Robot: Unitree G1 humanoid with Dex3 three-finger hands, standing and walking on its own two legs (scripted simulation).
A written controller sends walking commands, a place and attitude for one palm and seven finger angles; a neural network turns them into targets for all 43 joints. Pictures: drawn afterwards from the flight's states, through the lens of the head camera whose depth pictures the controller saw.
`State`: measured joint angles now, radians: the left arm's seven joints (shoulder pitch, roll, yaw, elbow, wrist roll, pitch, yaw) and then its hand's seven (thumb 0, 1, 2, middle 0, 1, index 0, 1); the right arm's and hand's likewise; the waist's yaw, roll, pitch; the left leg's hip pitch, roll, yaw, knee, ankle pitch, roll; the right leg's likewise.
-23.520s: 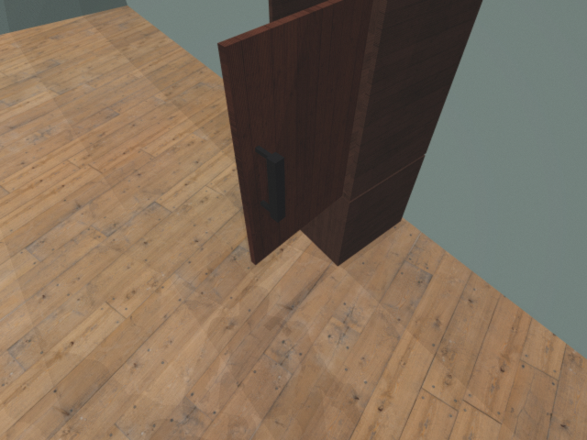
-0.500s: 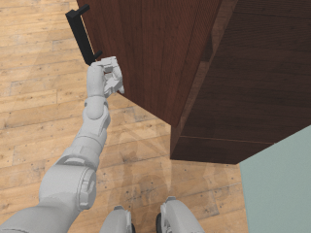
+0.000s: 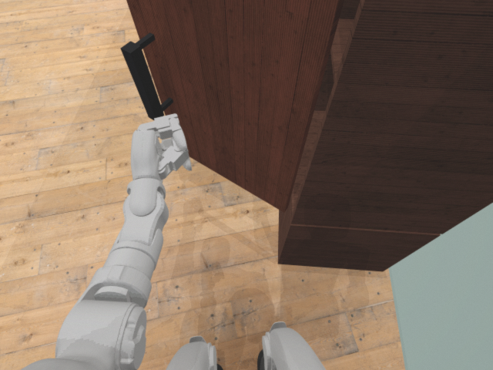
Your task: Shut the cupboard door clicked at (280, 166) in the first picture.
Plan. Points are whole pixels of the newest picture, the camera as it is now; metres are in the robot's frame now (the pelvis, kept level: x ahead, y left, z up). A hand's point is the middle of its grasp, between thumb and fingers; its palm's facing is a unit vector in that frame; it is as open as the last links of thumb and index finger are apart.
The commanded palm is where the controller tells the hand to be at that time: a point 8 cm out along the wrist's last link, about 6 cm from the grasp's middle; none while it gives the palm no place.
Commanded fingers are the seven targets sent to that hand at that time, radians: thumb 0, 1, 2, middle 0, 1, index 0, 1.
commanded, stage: draw the hand back to the body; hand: left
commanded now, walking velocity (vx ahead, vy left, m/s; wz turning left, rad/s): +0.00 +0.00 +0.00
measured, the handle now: (152, 79) +0.66 +0.15 +0.03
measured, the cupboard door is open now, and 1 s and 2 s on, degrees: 60 60 60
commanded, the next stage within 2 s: step back with the hand held close in 1.40 s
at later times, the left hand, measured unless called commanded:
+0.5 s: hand (81, 212) +0.31 +0.17 +0.15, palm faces +0.06 -0.98 -0.20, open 3.1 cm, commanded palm +0.28 +0.23 +0.17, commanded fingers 0.00 0.90 0.90 -0.89 -1.05 -0.89 -1.05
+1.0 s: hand out of the picture +0.22 +0.29 +0.24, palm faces +0.44 -0.80 -0.42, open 5.9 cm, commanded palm +0.16 +0.33 +0.26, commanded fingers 0.00 0.90 0.90 -0.20 -0.30 -0.20 -0.30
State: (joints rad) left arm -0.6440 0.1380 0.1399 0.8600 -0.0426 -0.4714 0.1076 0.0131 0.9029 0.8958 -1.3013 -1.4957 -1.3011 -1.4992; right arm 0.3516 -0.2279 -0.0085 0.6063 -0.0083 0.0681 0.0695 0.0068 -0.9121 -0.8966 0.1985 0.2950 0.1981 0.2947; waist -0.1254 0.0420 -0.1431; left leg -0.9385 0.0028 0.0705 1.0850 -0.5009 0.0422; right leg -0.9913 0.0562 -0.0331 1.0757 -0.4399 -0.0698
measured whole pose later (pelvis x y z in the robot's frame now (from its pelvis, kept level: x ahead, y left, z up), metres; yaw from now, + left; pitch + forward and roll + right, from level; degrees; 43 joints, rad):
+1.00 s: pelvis +0.04 +0.02 +0.09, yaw +3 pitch -3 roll -1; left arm 0.45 0.37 0.30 -0.37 -0.08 -0.02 0.10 0.01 0.90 0.90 -0.47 -0.58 -0.47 -0.59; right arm 0.21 -0.23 0.04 0.61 0.02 -0.01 -0.06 0.01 -0.91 -0.90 0.20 0.30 0.20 0.30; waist 0.06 0.09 -0.01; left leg -0.08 -0.05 0.02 0.41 -0.27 0.06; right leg -0.10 0.03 -0.05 0.38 -0.22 -0.03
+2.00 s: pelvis +0.00 +0.04 +0.08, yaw +1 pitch +2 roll -1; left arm 0.55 0.46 0.43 -0.47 -0.06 -0.16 0.13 0.01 0.89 0.89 -0.22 -0.30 -0.22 -0.30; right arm 0.19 -0.25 -0.01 0.54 0.03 0.04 -0.09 0.01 -0.91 -0.90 0.20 0.30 0.20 0.30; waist -0.02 0.02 -0.02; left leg -0.31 -0.05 0.07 0.56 -0.28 0.09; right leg -0.35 0.02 -0.01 0.54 -0.22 0.00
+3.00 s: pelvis -0.07 +0.04 +0.07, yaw +3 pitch +5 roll -4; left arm 0.54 0.43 0.50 -0.53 -0.03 -0.27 0.15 0.01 0.89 0.90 -0.22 -0.30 -0.22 -0.30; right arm 0.24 -0.19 -0.01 0.64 -0.02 -0.07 -0.08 0.01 -0.91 -0.90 0.20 0.30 0.20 0.30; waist 0.00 0.00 -0.08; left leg -0.52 0.01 0.02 0.61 -0.18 0.08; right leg -0.26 0.09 0.03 0.69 -0.35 0.00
